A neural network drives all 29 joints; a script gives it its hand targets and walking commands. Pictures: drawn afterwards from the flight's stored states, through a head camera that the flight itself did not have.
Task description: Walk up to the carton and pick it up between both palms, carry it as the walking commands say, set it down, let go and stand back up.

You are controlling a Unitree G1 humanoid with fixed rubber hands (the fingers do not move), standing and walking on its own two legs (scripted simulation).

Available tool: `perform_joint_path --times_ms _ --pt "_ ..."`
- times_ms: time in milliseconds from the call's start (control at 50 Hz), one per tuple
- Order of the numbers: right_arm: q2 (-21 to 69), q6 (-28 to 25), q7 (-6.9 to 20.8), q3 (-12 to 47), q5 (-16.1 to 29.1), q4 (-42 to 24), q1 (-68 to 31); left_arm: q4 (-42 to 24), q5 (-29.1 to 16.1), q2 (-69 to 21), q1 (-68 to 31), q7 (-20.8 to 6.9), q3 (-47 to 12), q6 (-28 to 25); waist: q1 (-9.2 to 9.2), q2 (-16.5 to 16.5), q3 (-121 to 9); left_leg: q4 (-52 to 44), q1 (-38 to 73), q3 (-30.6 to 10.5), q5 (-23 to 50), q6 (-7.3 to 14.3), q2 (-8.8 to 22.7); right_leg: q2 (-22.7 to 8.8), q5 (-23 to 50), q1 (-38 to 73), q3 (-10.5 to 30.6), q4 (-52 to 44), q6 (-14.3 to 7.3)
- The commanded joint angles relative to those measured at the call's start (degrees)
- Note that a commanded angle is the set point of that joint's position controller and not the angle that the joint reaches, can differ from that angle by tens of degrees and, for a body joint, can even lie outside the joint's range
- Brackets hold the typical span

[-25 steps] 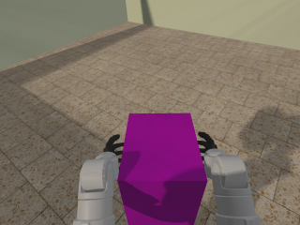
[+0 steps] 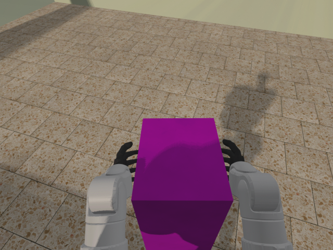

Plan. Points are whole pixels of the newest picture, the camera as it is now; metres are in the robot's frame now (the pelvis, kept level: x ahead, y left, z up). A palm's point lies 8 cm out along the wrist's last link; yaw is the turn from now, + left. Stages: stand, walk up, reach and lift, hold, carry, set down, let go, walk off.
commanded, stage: carry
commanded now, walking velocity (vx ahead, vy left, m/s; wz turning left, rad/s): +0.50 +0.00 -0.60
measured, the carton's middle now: (178, 189) +0.28 +0.01 +0.00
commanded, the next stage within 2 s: none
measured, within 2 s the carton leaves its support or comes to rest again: neither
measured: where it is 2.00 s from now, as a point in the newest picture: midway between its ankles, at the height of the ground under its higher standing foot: (246, 142)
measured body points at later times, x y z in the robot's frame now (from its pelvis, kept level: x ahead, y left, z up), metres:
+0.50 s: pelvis +0.31 -0.07 -0.01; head +0.36 -0.08 +0.44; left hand +0.63 +0.00 +0.05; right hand +0.58 -0.25 +0.05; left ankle +0.43 +0.06 -0.71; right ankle +0.23 -0.11 -0.75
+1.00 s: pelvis +0.62 -0.15 -0.01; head +0.65 -0.15 +0.44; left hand +0.94 -0.21 +0.07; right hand +0.80 -0.43 +0.08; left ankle +0.57 +0.00 -0.75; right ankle +0.66 -0.32 -0.71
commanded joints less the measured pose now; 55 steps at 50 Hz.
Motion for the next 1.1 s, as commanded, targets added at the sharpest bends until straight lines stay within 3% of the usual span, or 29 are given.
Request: perform_joint_path --times_ms 0,80,140,160,180,200,220,240,260,280,300,340,380,520,560,580,600,620,640,660,680,700,740,840,940,1020,1040,1060,1080 --pt "60.2 -2.0 15.4 34.4 24.0 -8.6 -26.7 -6.2 -25.2 -59.4 -29.2 -15.2 -40.4 -2.7 -2.31 9.6 -12.4 -7.5 24.1 -8.9 20.3 3.1 13.3 -1.4 4.1 -11.9 -1.8 -6.4 0.6" --pt "58.1 -0.9 16.2 34.3 23.8 -8.4 -23.7 -6.4 -23.0 -57.8 -25.2 -13.6 -40.1 -2.2 -2.28 12.3 -10.2 -4.1 23.4 -0.7 32.8 1.3 11.8 2.0 10.9 -5.9 -8.1 -18.1 -0.3" --pt "57.5 -0.2 16.8 34.3 24.1 -8.4 -23.8 -6.7 -21.9 -57.6 -24.6 -13.4 -39.6 -2.0 -1.27 15.4 -12.2 6.3 21.7 4.0 50.8 -1.0 11.2 6.6 12.9 6.3 -11.4 -23.6 -2.1" --pt "57.4 0.0 17.0 34.4 24.2 -8.4 -23.6 -7.0 -21.9 -58.0 -25.4 -13.6 -39.7 -1.9 -1.1 15.2 -14.4 13.8 20.0 5.7 52.0 -2.2 10.0 8.1 13.8 13.2 -12.4 -27.0 -3.0" --pt "57.2 0.1 17.2 34.6 24.2 -8.6 -24.6 -7.1 -22.2 -58.4 -26.0 -13.9 -39.8 -1.9 0.3 12.5 -17.2 24.8 12.7 6.6 45.3 -3.4 7.9 7.7 15.9 24.8 -10.9 -30.1 -4.4" --pt "56.8 0.2 17.5 34.7 24.1 -8.7 -26.3 -6.8 -22.0 -58.1 -25.5 -14.4 -39.0 -1.8 2.03 6.8 -17.7 35.4 -1.6 2.4 22.0 -3.8 6.1 0.1 12.2 35.5 0.3 -30.8 -6.6" --pt "58.0 0.8 17.8 34.4 23.5 -6.6 -25.6 -4.2 -20.9 -57.3 -25.1 -14.9 -38.1 -1.4 0.73 -9.9 -19.8 48.1 -20.7 -1.0 -15.0 -5.7 -2.2 -15.4 17.5 45.8 28.2 -33.1 -13.7" --pt "58.9 0.8 17.8 34.9 23.7 -6.3 -25.9 -4.6 -21.3 -57.7 -25.2 -15.3 -38.2 -1.7 1.25 -9.4 -24.0 54.4 -29.3 -10.4 -18.2 -4.7 -3.7 -18.9 21.9 53.8 38.0 -36.2 -18.4" --pt "60.1 0.4 17.6 35.3 24.3 -5.6 -26.8 -5.1 -21.5 -58.5 -26.3 -15.6 -37.8 -2.1 1.47 -6.8 -21.4 55.4 -32.1 -15.0 -18.2 -3.3 -0.2 -18.3 28.8 53.1 31.7 -33.9 -17.3" --pt "61.3 -0.5 17.5 36.1 25.2 -7.3 -28.8 -6.0 -22.3 -60.3 -27.5 -15.8 -38.6 -2.6 1.16 -2.6 -18.8 51.6 -31.4 -16.6 -15.4 -2.9 1.8 -17.2 35.3 48.0 26.8 -32.7 -15.3" --pt "62.4 -1.2 17.1 36.7 25.6 -8.8 -29.6 -8.2 -23.7 -61.3 -29.5 -15.9 -39.6 -3.0 0.82 -0.2 -18.3 45.6 -29.1 -16.5 -13.2 -3.1 2.5 -16.0 36.6 43.7 23.2 -33.6 -13.1" --pt "63.3 -2.0 15.8 36.8 25.0 -10.8 -28.7 -10.2 -25.2 -61.5 -30.7 -15.9 -40.5 -3.5 0.32 -2.0 -19.1 36.9 -24.2 -14.3 -11.2 -3.6 0.7 -13.4 33.1 38.3 18.2 -35.4 -11.5" --pt "62.7 -2.3 14.5 36.4 23.9 -11.4 -25.7 -11.8 -25.8 -60.0 -29.1 -15.8 -40.3 -3.5 0.36 -4.3 -19.0 32.8 -24.8 -12.5 -7.6 -3.6 -1.3 -11.9 35.9 39.4 16.9 -35.5 -11.5" --pt "60.3 -0.8 13.8 36.0 22.4 -10.9 -22.7 -10.4 -24.3 -56.3 -25.4 -16.4 -38.8 -1.9 0.99 -7.5 -12.6 10.8 -17.2 -7.0 10.4 -2.3 -5.8 -6.6 46.4 34.9 9.4 -34.7 -7.2" --pt "59.6 0.0 14.2 36.1 22.8 -9.6 -23.3 -8.3 -23.2 -56.2 -24.2 -16.3 -38.1 -1.3 1.04 -7.5 -12.6 5.0 -8.2 -4.8 11.0 -1.3 -7.2 -5.5 48.3 31.3 7.7 -30.1 -5.8" --pt "59.7 0.2 14.4 35.9 22.7 -8.4 -22.4 -7.6 -23.0 -56.1 -24.5 -16.3 -38.0 -1.0 -0.06 -6.0 -14.8 1.4 2.1 -2.7 11.2 -0.8 -7.8 -4.0 46.9 26.4 5.3 -22.9 -4.2" --pt "59.9 0.3 14.6 35.6 22.2 -7.4 -21.4 -7.0 -22.8 -56.0 -24.8 -16.4 -38.0 -0.8 -1.3 -2.5 -18.8 0.9 17.1 -5.6 10.1 0.0 -3.2 -2.7 38.7 15.9 3.6 -12.6 -2.2" --pt "59.6 0.2 14.6 34.8 21.0 -6.8 -20.3 -7.5 -23.0 -55.7 -25.9 -16.7 -38.3 -0.6 -1.86 7.2 -24.4 -0.2 26.8 -22.8 1.8 1.8 12.7 0.2 18.7 6.3 1.8 2.4 -0.6" --pt "59.4 0.1 14.6 33.4 20.4 -3.1 -19.8 -7.0 -23.4 -55.3 -26.5 -16.8 -39.1 0.1 -0.47 19.6 -25.0 -7.2 32.9 -44.2 4.7 8.8 24.6 6.5 -5.1 -8.8 2.2 13.8 -0.7" --pt "60.6 -0.3 14.5 34.2 21.2 -3.3 -21.4 -6.8 -23.3 -54.8 -29.3 -16.9 -38.9 -0.3 -0.56 14.8 -25.4 -4.9 31.5 -41.0 4.3 10.2 24.7 -0.1 -4.8 -10.3 6.5 19.7 -2.0" --pt "61.2 -0.7 14.6 34.1 21.2 -3.5 -21.8 -6.9 -24.6 -55.7 -31.0 -17.2 -39.6 -0.9 -1.35 9.0 -23.4 -5.3 27.4 -35.8 8.2 9.2 22.0 -2.1 -2.2 -10.7 7.3 19.4 -2.0" --pt "61.7 -1.1 14.8 34.0 21.8 -5.1 -24.1 -6.9 -25.2 -57.4 -31.8 -17.2 -39.6 -1.4 -1.42 5.7 -20.7 -5.8 24.2 -29.1 10.3 8.1 20.1 -4.0 -0.3 -11.0 7.0 17.8 -1.8" --pt "62.7 -1.5 15.3 34.8 23.5 -7.5 -27.5 -7.8 -25.0 -59.1 -32.5 -16.8 -40.1 -1.9 -1.5 5.9 -18.2 -8.0 20.7 -18.9 9.8 5.6 17.2 -4.8 1.7 -9.6 4.7 10.7 -1.1" --pt "61.0 -0.7 15.8 35.0 24.3 -7.8 -25.7 -7.7 -23.5 -58.6 -28.1 -15.0 -39.9 -2.0 -1.62 8.7 -13.4 -9.0 21.6 -5.8 17.8 4.2 14.1 -3.3 7.8 -9.6 -1.5 -4.0 -0.3" --pt "58.9 0.6 16.6 34.8 24.0 -7.6 -25.3 -6.6 -23.1 -57.6 -27.3 -14.5 -39.9 -1.3 -1.36 11.2 -9.5 -6.3 22.9 2.3 28.4 1.8 12.0 -0.7 16.8 -5.9 -6.5 -16.3 -1.2" --pt "58.3 1.2 16.9 34.6 23.5 -6.6 -25.3 -5.2 -23.3 -57.5 -28.0 -15.4 -39.3 -1.0 -0.57 13.9 -10.5 6.9 23.1 6.8 50.1 -1.1 11.3 5.0 15.8 5.5 -10.8 -22.0 -3.1" --pt "58.0 1.3 17.0 34.6 23.2 -6.3 -24.9 -4.8 -23.6 -58.0 -28.8 -15.7 -39.4 -1.0 -0.34 13.6 -12.8 16.0 21.2 8.1 50.6 -2.3 10.0 6.8 15.9 12.3 -11.2 -24.7 -3.8" --pt "57.6 1.3 17.1 34.5 23.0 -6.3 -25.7 -4.7 -24.1 -58.8 -29.0 -16.1 -39.4 -1.0 1.21 10.5 -15.7 28.7 13.3 8.1 43.0 -3.4 7.9 6.9 15.9 23.5 -9.0 -27.7 -4.8" --pt "57.4 1.5 17.3 34.2 22.5 -5.4 -26.2 -4.1 -24.1 -58.3 -28.9 -16.6 -38.5 -0.8 1.68 1.8 -13.7 40.8 -1.0 3.8 17.3 -4.0 4.8 -2.1 12.7 29.8 6.0 -30.8 -7.2"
